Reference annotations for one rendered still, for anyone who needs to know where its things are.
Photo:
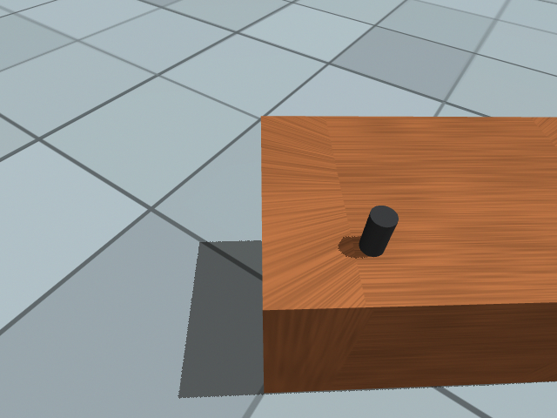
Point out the can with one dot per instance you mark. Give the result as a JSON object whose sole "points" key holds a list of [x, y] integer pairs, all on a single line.
{"points": [[379, 228]]}

